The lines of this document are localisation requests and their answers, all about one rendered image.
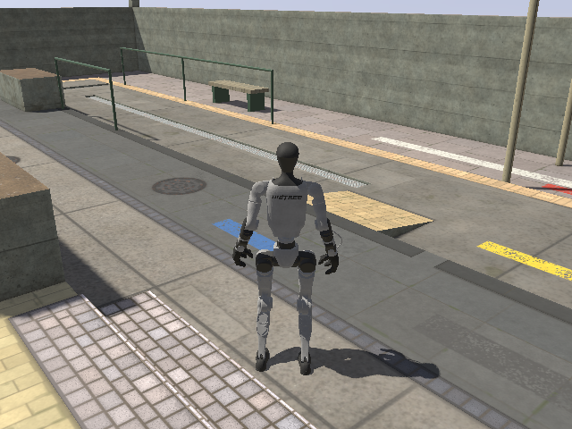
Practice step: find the right robot hand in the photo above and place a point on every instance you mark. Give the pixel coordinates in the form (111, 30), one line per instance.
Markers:
(334, 261)

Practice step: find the right robot upper arm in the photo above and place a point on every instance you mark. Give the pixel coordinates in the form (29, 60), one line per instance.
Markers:
(315, 190)

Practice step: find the right robot foot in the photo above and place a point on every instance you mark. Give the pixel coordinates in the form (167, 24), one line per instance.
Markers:
(304, 366)

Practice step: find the left robot hand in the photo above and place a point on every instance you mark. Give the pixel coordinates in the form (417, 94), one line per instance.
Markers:
(236, 256)

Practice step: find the robot right shin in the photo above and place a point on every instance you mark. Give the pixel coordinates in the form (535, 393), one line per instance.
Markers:
(305, 329)

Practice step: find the right robot forearm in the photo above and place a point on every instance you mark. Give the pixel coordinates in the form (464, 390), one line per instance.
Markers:
(328, 240)

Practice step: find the left robot forearm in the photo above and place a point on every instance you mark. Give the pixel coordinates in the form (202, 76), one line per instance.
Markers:
(243, 238)

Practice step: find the left robot upper arm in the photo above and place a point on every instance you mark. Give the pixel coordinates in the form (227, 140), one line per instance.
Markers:
(254, 203)

